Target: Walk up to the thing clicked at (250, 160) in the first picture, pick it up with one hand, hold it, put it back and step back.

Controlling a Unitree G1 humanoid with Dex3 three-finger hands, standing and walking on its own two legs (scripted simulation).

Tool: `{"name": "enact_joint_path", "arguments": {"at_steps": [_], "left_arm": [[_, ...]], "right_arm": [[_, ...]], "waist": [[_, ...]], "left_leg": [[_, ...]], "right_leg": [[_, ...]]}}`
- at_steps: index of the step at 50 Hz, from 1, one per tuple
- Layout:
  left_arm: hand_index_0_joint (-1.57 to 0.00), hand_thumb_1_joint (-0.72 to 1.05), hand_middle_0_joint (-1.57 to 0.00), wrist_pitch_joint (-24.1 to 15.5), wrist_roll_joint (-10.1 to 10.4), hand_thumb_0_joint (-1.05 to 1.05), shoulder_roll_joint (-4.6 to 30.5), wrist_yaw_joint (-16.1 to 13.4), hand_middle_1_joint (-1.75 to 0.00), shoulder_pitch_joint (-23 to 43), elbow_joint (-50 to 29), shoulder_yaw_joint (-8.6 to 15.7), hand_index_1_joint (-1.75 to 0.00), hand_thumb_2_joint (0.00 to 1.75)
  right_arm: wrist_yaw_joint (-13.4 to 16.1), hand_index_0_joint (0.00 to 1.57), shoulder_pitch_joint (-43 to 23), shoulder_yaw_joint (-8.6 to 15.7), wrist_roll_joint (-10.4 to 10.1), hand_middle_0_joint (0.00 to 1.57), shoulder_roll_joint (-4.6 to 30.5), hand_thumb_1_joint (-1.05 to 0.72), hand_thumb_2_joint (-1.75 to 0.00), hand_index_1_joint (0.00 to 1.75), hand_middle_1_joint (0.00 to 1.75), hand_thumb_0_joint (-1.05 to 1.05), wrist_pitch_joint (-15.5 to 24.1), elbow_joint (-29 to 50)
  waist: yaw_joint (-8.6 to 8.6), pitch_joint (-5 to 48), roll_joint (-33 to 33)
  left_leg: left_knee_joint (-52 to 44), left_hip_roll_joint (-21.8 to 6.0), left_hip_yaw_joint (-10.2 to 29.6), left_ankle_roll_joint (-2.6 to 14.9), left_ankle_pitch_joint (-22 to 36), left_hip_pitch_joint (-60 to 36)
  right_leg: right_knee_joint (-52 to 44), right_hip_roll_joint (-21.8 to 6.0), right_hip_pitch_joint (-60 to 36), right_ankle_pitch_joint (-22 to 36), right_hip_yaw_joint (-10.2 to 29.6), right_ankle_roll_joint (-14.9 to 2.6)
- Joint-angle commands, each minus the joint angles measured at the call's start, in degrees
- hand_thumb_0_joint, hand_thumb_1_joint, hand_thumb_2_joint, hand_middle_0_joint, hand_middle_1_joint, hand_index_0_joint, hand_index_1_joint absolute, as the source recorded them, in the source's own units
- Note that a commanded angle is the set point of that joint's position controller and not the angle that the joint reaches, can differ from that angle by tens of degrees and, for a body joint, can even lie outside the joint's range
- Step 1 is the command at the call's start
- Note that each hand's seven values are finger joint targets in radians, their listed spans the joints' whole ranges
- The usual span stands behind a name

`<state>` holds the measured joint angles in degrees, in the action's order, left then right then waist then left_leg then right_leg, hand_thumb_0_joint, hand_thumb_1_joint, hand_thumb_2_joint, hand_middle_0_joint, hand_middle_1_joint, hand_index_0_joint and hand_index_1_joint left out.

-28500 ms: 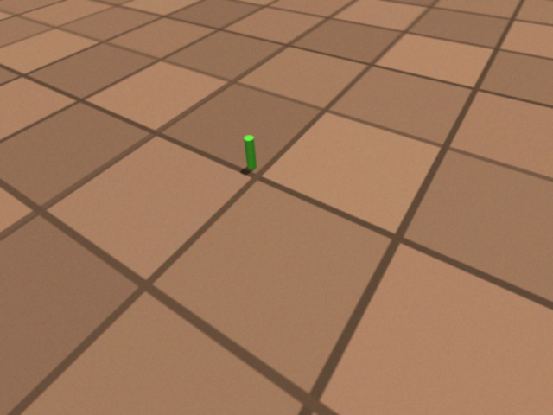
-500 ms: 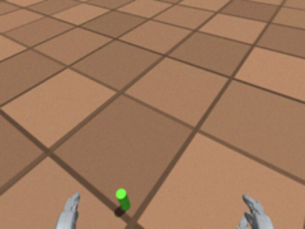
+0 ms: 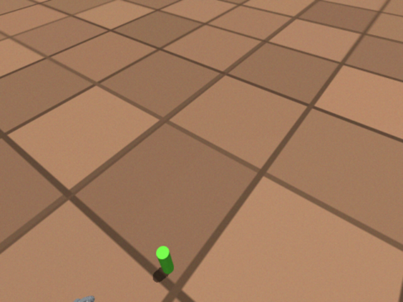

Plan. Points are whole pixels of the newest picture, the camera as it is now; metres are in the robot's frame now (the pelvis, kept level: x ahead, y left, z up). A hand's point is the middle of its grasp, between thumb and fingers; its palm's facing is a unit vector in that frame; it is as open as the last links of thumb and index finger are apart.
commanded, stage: stand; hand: left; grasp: from the side
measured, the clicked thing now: (165, 260) +0.42 +0.20 -0.64
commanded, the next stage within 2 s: step back in 1.90 s
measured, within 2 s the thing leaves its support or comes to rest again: neither
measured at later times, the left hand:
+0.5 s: hand out of the picture +0.03 +0.25 -0.13, palm faces +0.00 -0.94 -0.35, open 7.4 cm
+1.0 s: hand out of the picture +0.04 +0.24 -0.12, palm faces -0.01 -0.94 -0.35, open 7.4 cm
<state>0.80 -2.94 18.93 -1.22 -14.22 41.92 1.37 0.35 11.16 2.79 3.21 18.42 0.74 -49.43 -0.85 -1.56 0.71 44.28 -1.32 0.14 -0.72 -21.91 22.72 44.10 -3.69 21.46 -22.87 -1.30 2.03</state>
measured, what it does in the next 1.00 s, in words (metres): stands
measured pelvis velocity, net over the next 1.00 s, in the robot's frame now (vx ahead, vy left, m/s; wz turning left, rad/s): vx -0.01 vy -0.01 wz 0.01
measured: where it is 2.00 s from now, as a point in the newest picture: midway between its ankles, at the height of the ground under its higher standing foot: outside the picture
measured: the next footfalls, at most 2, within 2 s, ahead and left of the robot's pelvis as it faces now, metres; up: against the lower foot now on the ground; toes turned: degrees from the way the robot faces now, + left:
none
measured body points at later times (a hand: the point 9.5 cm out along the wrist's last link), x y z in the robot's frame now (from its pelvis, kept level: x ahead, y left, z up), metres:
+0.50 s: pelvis -0.01 +0.00 +0.03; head -0.02 +0.00 +0.48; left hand +0.03 +0.30 -0.10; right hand +0.06 -0.28 -0.11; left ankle +0.02 +0.13 -0.71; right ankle +0.00 -0.14 -0.71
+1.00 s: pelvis -0.01 -0.01 +0.04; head -0.01 -0.01 +0.48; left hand +0.04 +0.29 -0.10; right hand +0.05 -0.30 -0.11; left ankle +0.02 +0.13 -0.71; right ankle +0.00 -0.14 -0.71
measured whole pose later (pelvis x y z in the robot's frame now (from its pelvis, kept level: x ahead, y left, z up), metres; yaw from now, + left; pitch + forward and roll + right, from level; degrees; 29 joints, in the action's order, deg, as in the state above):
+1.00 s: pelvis -0.01 -0.01 +0.04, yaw +1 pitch -3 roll +0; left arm -0.5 -1.4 18.9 -0.2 -7.3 66.3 0.2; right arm -0.3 7.9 0.8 1.1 19.1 -0.2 -65.7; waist -0.5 -3.6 -1.0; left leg 21.5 -1.6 0.6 -1.5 -9.5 8.7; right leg 21.6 -2.9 7.3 -10.8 -2.6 1.7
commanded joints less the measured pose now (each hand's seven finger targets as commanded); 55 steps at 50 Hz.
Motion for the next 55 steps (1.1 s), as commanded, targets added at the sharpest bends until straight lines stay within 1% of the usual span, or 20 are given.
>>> {"name": "enact_joint_path", "arguments": {"at_steps": [1,2,6,8,10,12,14,15,16,21,25,26,28,30,31,40,41,49,53,55], "left_arm": [[-0.2,0.9,-0.2,-2.8,0.6,0.0,8.9,-0.8,-0.3,2.3,-0.5,2.8,-0.3,0.9],[-0.2,0.9,-0.2,-2.9,0.6,0.0,8.9,-0.8,-0.3,2.3,1.1,2.6,-0.3,0.9],[-0.2,0.9,-0.2,-2.8,0.9,0.0,10.2,-1.0,-0.3,2.4,6.0,2.4,-0.3,0.9],[-0.2,0.9,-0.2,-2.6,1.1,0.0,10.5,-1.1,-0.3,2.9,8.1,2.2,-0.3,0.9],[-0.2,0.9,-0.2,-2.6,1.4,0.0,10.4,-1.0,-0.3,3.3,10.0,1.8,-0.3,0.9],[-0.2,0.9,-0.2,-2.3,1.4,0.0,10.5,-0.9,-0.3,3.4,11.7,1.6,-0.3,0.9],[-0.2,0.9,-0.2,-2.2,1.4,0.0,10.5,-0.8,-0.3,4.4,13.4,1.4,-0.3,0.9],[-0.2,0.9,-0.2,-2.1,1.3,0.0,10.8,-0.8,-0.3,4.4,14.2,1.3,-0.3,0.9],[-0.2,0.9,-0.2,-2.2,1.3,0.0,10.9,-0.7,-0.3,4.8,14.9,1.3,-0.3,0.9],[-0.2,0.9,-0.2,-2.4,1.3,0.0,11.0,-0.4,-0.3,5.4,17.5,1.0,-0.3,0.9],[-0.2,0.9,-0.2,-2.4,1.4,0.0,11.8,-0.3,-0.3,6.0,19.1,1.1,-0.3,0.9],[-0.2,0.9,-0.2,-2.4,1.4,0.0,11.5,-0.2,-0.3,6.1,19.4,1.0,-0.3,0.9],[-0.2,0.9,-0.2,-2.4,1.4,0.0,11.7,-0.2,-0.3,6.1,19.8,1.0,-0.3,0.9],[-0.2,0.9,-0.2,-2.5,1.4,0.0,12.2,-0.1,-0.3,7.1,19.9,1.1,-0.3,0.9],[-0.2,0.9,-0.2,-2.5,1.4,0.0,12.0,-0.1,-0.3,7.3,20.1,1.1,-0.3,0.9],[-0.2,0.9,-0.2,-2.5,1.8,0.0,12.4,0.0,-0.3,7.8,21.4,1.2,-0.3,0.9],[-0.2,0.9,-0.2,-2.4,1.8,0.0,12.4,0.0,-0.3,7.8,21.5,1.2,-0.3,0.9],[-0.2,0.9,-0.2,-2.3,1.8,0.0,12.4,0.1,-0.3,8.4,22.0,1.1,-0.3,0.9],[-0.2,0.9,-0.2,-2.6,1.8,0.0,12.3,0.2,-0.3,8.6,21.9,1.1,-0.3,0.9],[-0.2,0.9,-0.2,-2.7,1.9,0.0,12.4,0.1,-0.3,8.9,21.8,1.3,-0.3,0.9]], "right_arm": [[0.6,0.2,-2.9,2.2,-0.4,0.2,9.0,-0.9,-0.9,0.3,0.3,0.0,1.7,2.9],[0.6,0.2,-2.7,2.1,-0.6,0.2,9.3,-0.9,-0.9,0.3,0.3,0.0,1.6,2.2],[0.9,0.2,-2.7,1.8,-1.1,0.2,9.8,-0.9,-0.9,0.3,0.3,0.0,1.3,-0.9],[0.9,0.2,-2.2,1.6,-1.2,0.2,10.0,-0.9,-0.9,0.3,0.3,0.0,1.0,-2.4],[0.9,0.2,-1.7,1.2,-1.4,0.2,10.4,-0.9,-0.9,0.3,0.3,0.0,0.9,-4.0],[0.9,0.2,-2.8,1.1,-1.5,0.2,10.8,-0.9,-0.9,0.3,0.3,0.0,0.8,-5.0],[0.8,0.2,-3.3,0.8,-1.7,0.2,10.5,-0.9,-0.9,0.3,0.3,0.0,0.6,-6.1],[0.8,0.2,-3.6,0.8,-1.7,0.2,10.8,-0.9,-0.9,0.3,0.3,0.0,0.5,-6.6],[0.7,0.2,-3.4,0.7,-1.7,0.2,10.8,-0.9,-0.9,0.3,0.3,0.0,0.4,-7.2],[0.6,0.2,-4.1,0.6,-1.8,0.2,10.9,-0.9,-0.9,0.3,0.3,0.0,0.4,-9.2],[0.4,0.2,-4.3,0.6,-1.9,0.2,10.8,-0.9,-0.9,0.3,0.3,0.0,0.1,-10.3],[0.4,0.2,-4.0,0.6,-1.9,0.2,11.0,-0.9,-0.9,0.3,0.3,0.0,0.1,-10.6],[0.3,0.2,-4.6,0.5,-2.0,0.2,10.9,-0.9,-0.9,0.3,0.3,0.0,0.2,-10.8],[0.2,0.2,-4.3,0.5,-2.0,0.2,10.8,-0.9,-0.9,0.3,0.3,0.0,0.1,-11.2],[0.2,0.2,-4.5,0.4,-2.0,0.2,10.6,-0.9,-0.9,0.3,0.3,0.0,0.1,-11.3],[0.3,0.2,-4.8,-0.1,-2.0,0.2,11.4,-0.9,-0.9,0.3,0.3,0.0,0.4,-12.6],[0.4,0.2,-5.0,-0.1,-2.0,0.2,11.5,-0.9,-0.9,0.3,0.3,0.0,0.5,-12.6],[0.3,0.2,-4.8,-0.2,-2.2,0.2,12.0,-0.9,-0.9,0.3,0.3,0.0,0.2,-13.2],[0.2,0.2,-5.1,-0.3,-2.3,0.2,11.8,-0.9,-0.9,0.3,0.3,0.0,0.4,-13.2],[0.3,0.2,-5.2,-0.3,-2.2,0.2,12.1,-0.9,-0.9,0.3,0.3,0.0,0.5,-13.1]], "waist": [[-0.39,4.8,-3.4],[-0.2,4.2,-3.2],[-0.15,4.4,-1.4],[0.26,3.0,-0.6],[0.54,3.0,-1.4],[0.07,2.1,-2.4],[0.24,0.7,-2.0],[0.32,-0.2,-1.9],[0.45,-0.6,-1.6],[0.38,-1.0,-1.6],[0.37,-2.2,-0.8],[0.5,-1.4,-1.4],[0.23,-1.8,-1.7],[0.52,-1.8,-0.2],[0.42,-1.3,-0.1],[0.28,0.5,-1.6],[0.22,0.4,-1.3],[0.55,-0.9,-0.6],[0.46,0.5,-0.4],[0.62,2.1,-0.2]], "left_leg": [[-12.8,-3.4,5.7,4.27,11.9,-4.2],[-13.6,-3.4,5.8,4.11,11.8,-4.1],[-14.6,-3.7,5.5,3.57,16.0,-7.9],[-16.5,-3.6,5.2,3.2,14.4,-8.3],[-18.0,-4.0,5.4,3.07,15.5,-9.5],[-20.3,-4.5,6.1,2.81,14.6,-9.7],[-22.0,-4.5,6.1,2.44,11.8,-9.3],[-23.3,-4.4,6.3,2.27,8.9,-9.3],[-23.9,-4.4,6.3,2.16,8.2,-9.1],[-25.8,-4.3,6.2,1.72,7.8,-10.5],[-26.8,-4.3,6.1,1.59,5.5,-10.5],[-26.7,-4.4,6.0,1.71,5.5,-10.3],[-27.2,-4.2,6.1,1.41,5.4,-10.4],[-26.8,-4.0,5.7,1.35,5.5,-10.6],[-26.3,-4.3,5.6,1.55,6.8,-11.3],[-27.3,-5.0,5.4,1.4,11.3,-12.7],[-27.3,-5.1,5.4,1.31,12.0,-13.0],[-27.6,-4.9,5.1,1.26,9.4,-12.1],[-27.5,-5.3,5.0,1.31,13.2,-13.3],[-26.9,-5.6,4.7,1.59,16.3,-14.5]], "right_leg": [[-9.9,-1.2,-4.8,11.8,2.1,-3.87],[-10.9,-1.5,-5.8,12.2,2.3,-3.86],[-14.1,-2.6,-8.1,15.4,2.8,-4.02],[-16.4,-2.8,-8.6,14.3,3.3,-3.82],[-17.6,-3.1,-10.2,15.1,3.4,-3.54],[-19.0,-2.8,-11.0,13.6,2.8,-3.23],[-20.8,-3.0,-11.8,12.0,2.9,-3.04],[-21.7,-2.7,-11.2,10.3,2.7,-2.78],[-22.3,-2.9,-11.9,9.9,2.8,-2.76],[-24.6,-3.1,-12.4,9.8,2.7,-2.42],[-26.3,-3.3,-11.8,6.1,3.2,-2.35],[-26.5,-3.4,-12.5,7.4,3.5,-2.4],[-26.9,-3.2,-12.0,6.5,3.1,-2.18],[-27.7,-3.6,-11.6,4.8,3.9,-2.21],[-27.8,-3.9,-11.8,4.9,3.9,-2.35],[-27.1,-4.0,-14.1,12.1,3.7,-2.4],[-27.0,-4.0,-13.9,12.1,3.5,-2.46],[-28.4,-3.7,-13.0,8.7,3.7,-2.22],[-28.1,-4.1,-14.3,12.5,3.7,-2.33],[-27.8,-4.4,-15.3,16.6,3.8,-2.27]]}}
